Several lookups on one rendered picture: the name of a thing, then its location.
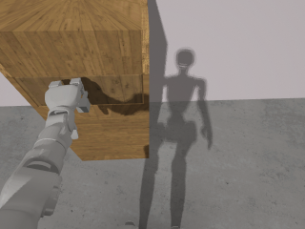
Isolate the robot left forearm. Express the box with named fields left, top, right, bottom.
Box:
left=0, top=106, right=75, bottom=208

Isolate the robot left shin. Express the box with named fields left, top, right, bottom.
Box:
left=125, top=221, right=136, bottom=227

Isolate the handle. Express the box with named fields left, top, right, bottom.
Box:
left=76, top=91, right=91, bottom=113

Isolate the drawer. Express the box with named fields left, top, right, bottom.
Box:
left=15, top=74, right=143, bottom=107

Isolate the robot left hand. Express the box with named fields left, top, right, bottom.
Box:
left=45, top=77, right=85, bottom=139

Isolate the robot left upper arm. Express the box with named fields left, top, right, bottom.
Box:
left=0, top=167, right=63, bottom=229

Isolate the cabinet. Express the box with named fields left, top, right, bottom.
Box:
left=0, top=0, right=150, bottom=161

